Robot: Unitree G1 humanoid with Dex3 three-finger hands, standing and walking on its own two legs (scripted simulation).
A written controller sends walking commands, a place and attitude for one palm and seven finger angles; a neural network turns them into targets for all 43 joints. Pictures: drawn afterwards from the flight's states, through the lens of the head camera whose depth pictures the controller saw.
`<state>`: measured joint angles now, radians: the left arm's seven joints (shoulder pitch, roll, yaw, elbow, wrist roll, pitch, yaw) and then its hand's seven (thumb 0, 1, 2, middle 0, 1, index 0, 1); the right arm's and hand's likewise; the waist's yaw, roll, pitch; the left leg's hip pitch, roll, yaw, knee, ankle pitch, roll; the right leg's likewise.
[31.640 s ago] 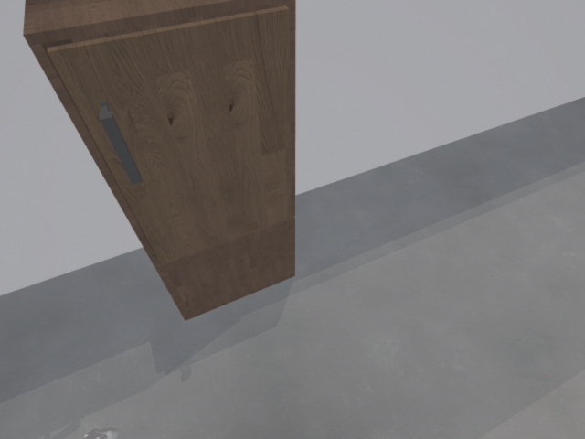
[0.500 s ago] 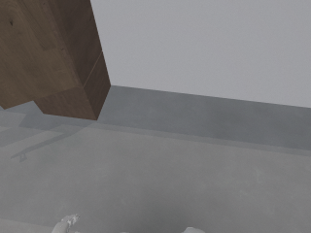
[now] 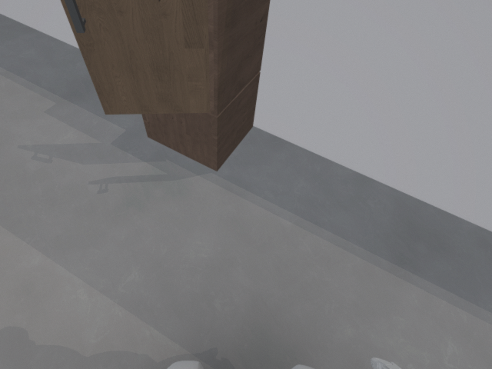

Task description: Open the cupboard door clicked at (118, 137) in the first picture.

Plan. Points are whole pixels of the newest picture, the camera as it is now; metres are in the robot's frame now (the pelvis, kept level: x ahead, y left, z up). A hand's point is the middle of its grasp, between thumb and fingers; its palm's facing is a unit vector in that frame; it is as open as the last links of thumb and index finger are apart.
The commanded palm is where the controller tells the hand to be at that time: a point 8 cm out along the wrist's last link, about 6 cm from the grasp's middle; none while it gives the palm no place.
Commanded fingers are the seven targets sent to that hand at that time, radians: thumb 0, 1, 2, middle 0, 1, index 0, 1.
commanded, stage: turn to face it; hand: left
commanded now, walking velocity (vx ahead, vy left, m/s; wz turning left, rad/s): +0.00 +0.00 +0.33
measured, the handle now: out of the picture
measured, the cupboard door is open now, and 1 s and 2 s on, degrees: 36 36 36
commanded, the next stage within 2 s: take the last steps up to it in 0.32 s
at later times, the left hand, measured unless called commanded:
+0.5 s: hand out of the picture +0.03 +0.16 -0.14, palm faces +0.18 -0.95 -0.24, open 7.3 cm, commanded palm none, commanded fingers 0.00 0.90 0.90 -0.20 -0.30 -0.20 -0.30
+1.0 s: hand out of the picture +0.02 +0.26 -0.16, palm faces +0.32 -0.93 -0.19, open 7.3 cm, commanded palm none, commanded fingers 0.00 0.90 0.90 -0.20 -0.30 -0.20 -0.30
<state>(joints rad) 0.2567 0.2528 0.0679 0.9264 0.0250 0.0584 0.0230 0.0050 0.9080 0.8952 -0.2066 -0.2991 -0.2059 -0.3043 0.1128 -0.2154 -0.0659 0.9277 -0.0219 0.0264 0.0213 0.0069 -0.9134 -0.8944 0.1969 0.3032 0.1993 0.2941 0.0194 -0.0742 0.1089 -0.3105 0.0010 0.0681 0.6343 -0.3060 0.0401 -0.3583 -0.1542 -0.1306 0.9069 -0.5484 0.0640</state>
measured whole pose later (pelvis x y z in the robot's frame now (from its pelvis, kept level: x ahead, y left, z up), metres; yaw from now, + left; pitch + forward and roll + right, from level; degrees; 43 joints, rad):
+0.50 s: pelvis +0.00 -0.03 +0.01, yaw +9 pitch -1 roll +1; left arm 0.23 0.15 0.03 0.95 0.03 0.00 0.02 0.00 0.91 0.90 -0.21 -0.30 -0.21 -0.30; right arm 0.20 -0.21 -0.08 1.02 -0.02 0.06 0.01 0.01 -0.91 -0.89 0.20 0.30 0.20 0.29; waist 0.00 0.03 0.08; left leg -0.44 -0.02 -0.02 1.07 -0.41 -0.03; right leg -0.20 -0.06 -0.11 0.51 -0.29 -0.01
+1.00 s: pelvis +0.07 +0.07 +0.02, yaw +15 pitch -1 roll +1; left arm 0.28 0.21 0.06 1.05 0.03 0.01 -0.01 0.01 0.91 0.90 -0.20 -0.30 -0.20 -0.30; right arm 0.28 -0.15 -0.03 1.04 -0.02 -0.06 -0.02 0.00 -0.93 -0.89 0.20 0.30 0.20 0.29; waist 0.03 -0.05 0.05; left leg -0.12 -0.03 0.12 0.37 -0.25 0.06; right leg -0.52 -0.11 -0.07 1.07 -0.30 0.01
